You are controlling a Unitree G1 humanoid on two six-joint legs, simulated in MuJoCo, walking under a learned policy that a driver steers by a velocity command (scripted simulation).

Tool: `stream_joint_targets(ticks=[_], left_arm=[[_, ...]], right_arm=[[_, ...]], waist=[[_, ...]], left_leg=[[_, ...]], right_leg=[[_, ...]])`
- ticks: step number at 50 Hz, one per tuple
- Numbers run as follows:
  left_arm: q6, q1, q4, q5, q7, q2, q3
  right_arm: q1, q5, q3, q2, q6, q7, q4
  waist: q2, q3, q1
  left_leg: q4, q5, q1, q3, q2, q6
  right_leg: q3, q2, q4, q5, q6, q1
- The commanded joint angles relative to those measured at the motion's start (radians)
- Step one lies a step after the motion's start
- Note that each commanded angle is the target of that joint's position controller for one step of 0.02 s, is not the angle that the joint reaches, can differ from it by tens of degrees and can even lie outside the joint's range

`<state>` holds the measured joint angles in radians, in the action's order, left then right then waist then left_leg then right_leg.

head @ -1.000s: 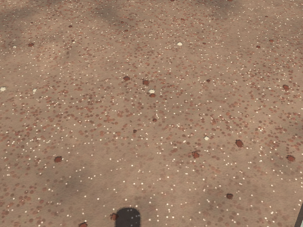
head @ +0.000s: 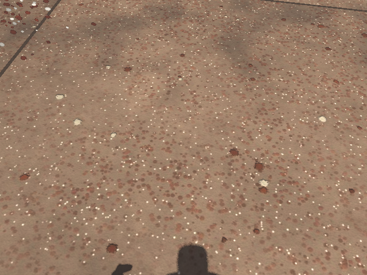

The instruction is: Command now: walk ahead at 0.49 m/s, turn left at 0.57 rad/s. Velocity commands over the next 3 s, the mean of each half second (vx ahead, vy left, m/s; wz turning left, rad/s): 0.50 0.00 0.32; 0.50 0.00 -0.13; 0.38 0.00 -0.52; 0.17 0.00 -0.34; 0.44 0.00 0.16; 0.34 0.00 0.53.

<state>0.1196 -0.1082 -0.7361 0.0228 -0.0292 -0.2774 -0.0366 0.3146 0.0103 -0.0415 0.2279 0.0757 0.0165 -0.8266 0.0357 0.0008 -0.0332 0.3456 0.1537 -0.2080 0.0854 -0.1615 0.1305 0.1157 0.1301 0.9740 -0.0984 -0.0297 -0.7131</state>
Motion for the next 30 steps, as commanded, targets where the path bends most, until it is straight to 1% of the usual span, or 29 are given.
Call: stream_joint_targets(ticks=[1,3,5,7,9,10,11,12,13,14,15,16,17,18,19,20,21,23,25,28,30], left_arm=[[0.0,0.052,0.074,-0.004,-0.008,-0.037,-0.007],[0.006,0.118,0.097,-0.016,0.001,-0.039,-0.006],[0.017,0.152,0.114,-0.024,0.015,-0.053,-0.008],[0.031,0.165,0.124,-0.022,0.033,-0.068,-0.01],[0.041,0.136,0.124,-0.022,0.042,-0.086,-0.018],[0.045,0.083,0.113,-0.021,0.041,-0.095,-0.024],[0.048,-0.02,0.088,-0.014,0.035,-0.121,-0.038],[0.049,-0.191,0.065,-0.005,0.028,-0.173,-0.053],[0.034,-0.344,0.02,0.003,0.028,-0.255,-0.083],[0.028,-0.358,0.007,-0.023,0.038,-0.177,-0.069],[0.023,-0.299,0.017,-0.034,0.036,-0.11,-0.051],[0.014,-0.23,0.033,-0.031,0.036,-0.093,-0.041],[0.01,-0.19,0.033,-0.028,0.041,-0.081,-0.034],[0.01,-0.17,0.033,-0.02,0.045,-0.065,-0.027],[0.011,-0.164,0.028,-0.019,0.051,-0.062,-0.025],[0.013,-0.172,0.019,-0.022,0.054,-0.065,-0.026],[0.015,-0.184,0.009,-0.025,0.055,-0.076,-0.028],[0.013,-0.211,-0.008,-0.028,0.051,-0.105,-0.036],[0.003,-0.237,-0.023,-0.033,0.045,-0.114,-0.037],[-0.008,-0.287,-0.048,-0.041,0.04,-0.128,-0.036],[-0.015,-0.324,-0.067,-0.045,0.039,-0.136,-0.036]], right_arm=[[0.012,0.012,-0.041,0.161,0.009,-0.022,0.073],[0.037,0.017,-0.044,0.168,0.003,-0.026,0.073],[0.063,0.019,-0.043,0.166,-0.003,-0.028,0.067],[0.085,0.016,-0.038,0.153,-0.008,-0.032,0.06],[0.079,0.009,-0.038,0.159,-0.014,-0.034,0.059],[0.064,0.007,-0.037,0.159,-0.017,-0.032,0.062],[0.047,0.002,-0.029,0.141,-0.016,-0.029,0.07],[0.022,-0.011,-0.012,0.105,-0.011,-0.022,0.09],[0.162,0.014,0.003,0.059,0.004,-0.018,0.084],[0.179,0.025,-0.001,0.11,0.015,-0.018,0.074],[0.075,0.034,-0.017,0.176,0.017,-0.016,0.085],[-0.002,0.021,-0.014,0.17,0.016,-0.016,0.103],[-0.046,0.002,-0.014,0.152,0.017,-0.014,0.117],[-0.047,-0.006,-0.018,0.14,0.014,-0.014,0.118],[-0.03,-0.004,-0.015,0.12,0.01,-0.013,0.114],[-0.016,-0.004,-0.011,0.101,0.007,-0.012,0.109],[-0.024,-0.006,-0.009,0.09,0.005,-0.013,0.114],[-0.087,-0.011,-0.003,0.079,0.007,-0.017,0.14],[-0.155,-0.012,0.003,0.065,0.013,-0.015,0.159],[-0.255,-0.004,0.007,0.055,0.02,-0.005,0.183],[-0.315,0.004,0.006,0.06,0.023,0.005,0.204]], waist=[[-0.096,0.009,-0.008],[-0.114,0.001,-0.036],[-0.121,-0.008,-0.054],[-0.125,-0.013,-0.06],[-0.155,-0.018,-0.037],[-0.169,-0.03,-0.004],[-0.166,-0.086,0.047],[-0.099,-0.217,0.126],[0.203,-0.352,0.11],[0.242,-0.307,0.111],[0.118,-0.144,0.117],[0.015,-0.063,0.097],[-0.02,0.001,0.073],[-0.008,0.013,0.047],[0.019,0.011,0.034],[0.038,0.0,0.029],[0.047,-0.001,0.028],[0.037,0.006,0.041],[0.035,0.006,0.062],[0.042,0.021,0.098],[0.046,0.038,0.119]], left_leg=[[-0.122,-0.091,-0.106,0.203,0.21,0.124],[-0.099,-0.047,-0.049,0.235,0.219,0.107],[-0.058,-0.033,0.021,0.275,0.247,0.104],[-0.004,-0.056,0.086,0.313,0.28,0.101],[0.04,-0.128,0.121,0.345,0.305,0.089],[0.077,-0.2,0.126,0.345,0.295,0.078],[0.179,-0.319,0.114,0.315,0.248,0.053],[0.431,-0.267,0.001,0.243,0.197,0.017],[0.769,0.059,-0.36,0.103,0.048,-0.067],[0.911,0.396,-0.536,0.128,0.07,-0.073],[0.974,0.322,-0.605,0.14,0.12,-0.069],[0.962,0.24,-0.59,0.088,0.165,-0.072],[0.895,0.182,-0.577,0.055,0.201,-0.077],[0.844,0.146,-0.533,0.039,0.235,-0.079],[0.812,0.126,-0.491,0.018,0.245,-0.086],[0.789,0.11,-0.472,-0.002,0.248,-0.094],[0.754,0.088,-0.476,-0.014,0.254,-0.103],[0.644,0.018,-0.503,-0.029,0.264,-0.118],[0.505,-0.086,-0.491,-0.043,0.261,-0.121],[0.327,-0.211,-0.426,-0.067,0.233,-0.12],[0.27,-0.225,-0.411,-0.074,0.22,-0.117]], right_leg=[[-0.056,-0.066,-0.231,0.154,-0.021,0.099],[-0.054,-0.095,-0.352,0.175,-0.024,0.113],[-0.046,-0.104,-0.415,0.174,-0.016,0.117],[-0.043,-0.11,-0.464,0.149,0.007,0.14],[-0.056,-0.12,-0.493,0.064,0.041,0.208],[-0.075,-0.132,-0.529,0.04,0.066,0.285],[-0.076,-0.127,-0.559,0.042,0.103,0.438],[0.051,0.01,-0.528,0.065,0.178,0.697],[0.447,0.206,-0.563,-0.097,0.352,1.07],[0.662,0.278,-0.666,-0.282,0.362,1.077],[0.557,0.248,-0.686,-0.343,0.315,0.947],[0.423,0.204,-0.707,-0.264,0.284,0.816],[0.339,0.158,-0.741,-0.162,0.275,0.71],[0.271,0.12,-0.766,-0.087,0.258,0.645],[0.22,0.089,-0.788,-0.029,0.254,0.601],[0.175,0.072,-0.799,0.039,0.259,0.581],[0.139,0.065,-0.809,0.102,0.265,0.574],[0.09,0.064,-0.824,0.2,0.272,0.58],[0.041,0.048,-0.825,0.241,0.254,0.592],[-0.005,0.032,-0.819,0.199,0.228,0.595],[0.006,0.056,-0.809,0.166,0.228,0.623]])
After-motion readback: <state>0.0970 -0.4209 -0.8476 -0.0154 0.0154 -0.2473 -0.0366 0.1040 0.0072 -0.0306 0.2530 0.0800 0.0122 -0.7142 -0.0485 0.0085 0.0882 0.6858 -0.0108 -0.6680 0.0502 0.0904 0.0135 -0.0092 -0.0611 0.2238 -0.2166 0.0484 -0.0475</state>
